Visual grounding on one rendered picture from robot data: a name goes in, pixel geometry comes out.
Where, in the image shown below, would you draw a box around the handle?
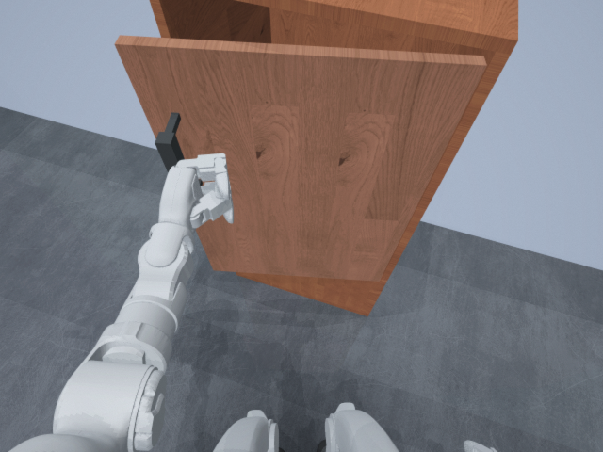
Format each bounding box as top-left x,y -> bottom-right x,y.
155,112 -> 203,186

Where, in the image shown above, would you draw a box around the cupboard door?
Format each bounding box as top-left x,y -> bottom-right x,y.
115,35 -> 487,282

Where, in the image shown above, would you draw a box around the left robot forearm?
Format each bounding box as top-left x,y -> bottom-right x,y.
53,222 -> 195,434

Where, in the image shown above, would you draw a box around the left robot shin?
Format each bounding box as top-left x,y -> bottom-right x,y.
247,410 -> 268,420

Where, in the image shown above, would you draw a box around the robot left hand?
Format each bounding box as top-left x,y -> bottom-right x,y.
158,153 -> 234,234

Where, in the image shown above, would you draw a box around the robot left upper arm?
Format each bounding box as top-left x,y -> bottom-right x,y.
9,361 -> 167,452

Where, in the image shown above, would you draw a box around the robot right thigh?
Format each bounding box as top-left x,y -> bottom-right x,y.
325,410 -> 399,452

